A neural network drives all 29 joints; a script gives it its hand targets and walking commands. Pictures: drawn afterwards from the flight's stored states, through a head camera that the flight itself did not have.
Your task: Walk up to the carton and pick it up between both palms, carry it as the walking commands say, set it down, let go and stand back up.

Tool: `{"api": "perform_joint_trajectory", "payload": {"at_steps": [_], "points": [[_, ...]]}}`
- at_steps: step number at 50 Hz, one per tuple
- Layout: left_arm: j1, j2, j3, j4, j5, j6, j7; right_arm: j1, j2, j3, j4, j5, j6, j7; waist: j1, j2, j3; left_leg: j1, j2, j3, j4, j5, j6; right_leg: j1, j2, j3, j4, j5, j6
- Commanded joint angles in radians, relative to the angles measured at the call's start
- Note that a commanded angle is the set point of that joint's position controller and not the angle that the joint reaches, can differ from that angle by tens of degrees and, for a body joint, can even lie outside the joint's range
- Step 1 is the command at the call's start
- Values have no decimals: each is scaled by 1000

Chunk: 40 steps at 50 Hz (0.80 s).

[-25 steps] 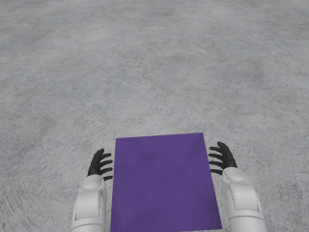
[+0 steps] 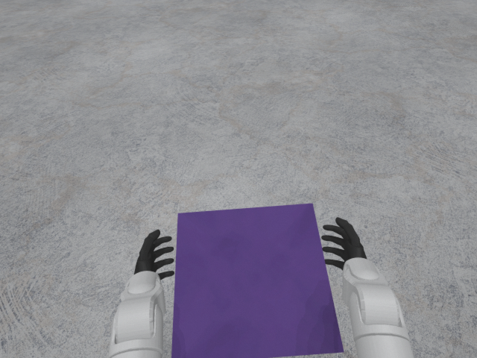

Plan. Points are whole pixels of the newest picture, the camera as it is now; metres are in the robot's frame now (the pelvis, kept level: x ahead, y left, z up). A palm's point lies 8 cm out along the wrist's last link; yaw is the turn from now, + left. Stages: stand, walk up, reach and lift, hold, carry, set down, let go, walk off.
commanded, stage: carry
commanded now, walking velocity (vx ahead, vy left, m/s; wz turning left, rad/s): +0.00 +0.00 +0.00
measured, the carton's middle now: (250, 281) +0.29 +0.00 -0.08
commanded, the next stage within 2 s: none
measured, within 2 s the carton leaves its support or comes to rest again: neither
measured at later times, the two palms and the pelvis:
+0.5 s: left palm (146, 275) +0.26 +0.17 +0.03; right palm (352, 262) +0.26 -0.17 +0.03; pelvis +0.00 +0.00 +0.00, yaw +0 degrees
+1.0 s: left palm (146, 273) +0.26 +0.17 +0.03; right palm (352, 261) +0.27 -0.17 +0.03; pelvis +0.00 +0.00 +0.00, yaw +0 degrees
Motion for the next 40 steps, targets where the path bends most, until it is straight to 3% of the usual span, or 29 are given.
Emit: {"api": "perform_joint_trajectory", "payload": {"at_steps": [1, 40], "points": [[-448, -715, -636, -76, -238, -26, -269, -404, 730, 621, -57, 238, -12, 274, 0, -11, -208, 120, 60, -65, -50, 104, 43, 33, -126, 126, -135, 129, -16], [-476, -745, -628, -63, -245, -6, -278, -432, 758, 614, -47, 244, 9, 283, 4, -11, -214, 134, 63, -60, -59, 112, 43, 38, -132, 118, -133, 142, -15]]}}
